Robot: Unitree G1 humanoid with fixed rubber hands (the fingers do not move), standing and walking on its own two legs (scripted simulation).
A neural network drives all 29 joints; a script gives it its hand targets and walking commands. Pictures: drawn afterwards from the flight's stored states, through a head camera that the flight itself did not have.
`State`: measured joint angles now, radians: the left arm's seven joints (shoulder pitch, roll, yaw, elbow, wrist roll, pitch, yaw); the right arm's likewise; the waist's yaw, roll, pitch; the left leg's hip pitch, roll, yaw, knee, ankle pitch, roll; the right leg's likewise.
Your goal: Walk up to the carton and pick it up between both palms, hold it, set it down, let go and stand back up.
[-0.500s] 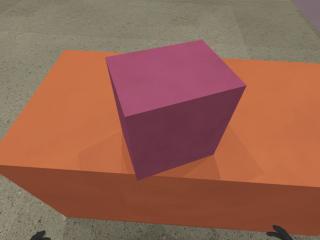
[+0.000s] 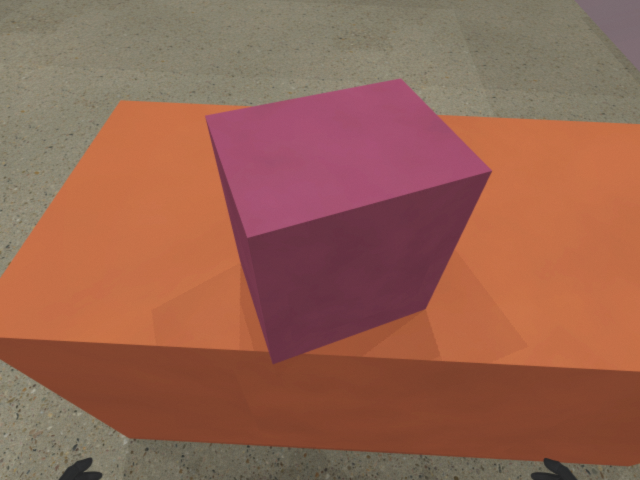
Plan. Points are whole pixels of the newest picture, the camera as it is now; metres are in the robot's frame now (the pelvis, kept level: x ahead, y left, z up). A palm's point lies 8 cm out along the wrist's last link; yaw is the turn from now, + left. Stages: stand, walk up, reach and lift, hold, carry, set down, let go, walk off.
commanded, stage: walk up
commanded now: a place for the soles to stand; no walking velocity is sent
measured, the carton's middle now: (333, 228) +0.42 +0.00 +0.06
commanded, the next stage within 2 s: reach and lift in 0.84 s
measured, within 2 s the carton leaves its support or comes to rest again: neither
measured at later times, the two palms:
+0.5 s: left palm out of the picture +0.05 +0.32 -0.09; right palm out of the picture +0.06 -0.33 -0.11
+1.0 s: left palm out of the picture +0.12 +0.31 -0.08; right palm out of the picture +0.12 -0.32 -0.11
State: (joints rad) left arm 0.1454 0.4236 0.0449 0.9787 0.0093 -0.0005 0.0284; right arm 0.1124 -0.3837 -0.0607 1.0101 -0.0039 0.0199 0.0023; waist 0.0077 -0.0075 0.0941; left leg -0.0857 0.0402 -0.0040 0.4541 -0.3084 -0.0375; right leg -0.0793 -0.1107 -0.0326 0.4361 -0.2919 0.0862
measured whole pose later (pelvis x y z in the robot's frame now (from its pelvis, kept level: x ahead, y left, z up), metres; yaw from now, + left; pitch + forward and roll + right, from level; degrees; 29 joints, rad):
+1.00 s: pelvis -0.04 -0.01 -0.01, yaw +1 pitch -3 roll -1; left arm 0.03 0.41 0.09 0.65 0.04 0.37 0.02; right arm -0.04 -0.37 -0.15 1.03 -0.08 -0.08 0.07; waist 0.00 0.03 0.15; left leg -0.24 0.09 -0.03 0.63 -0.32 -0.07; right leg -0.21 -0.07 -0.05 0.59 -0.31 0.06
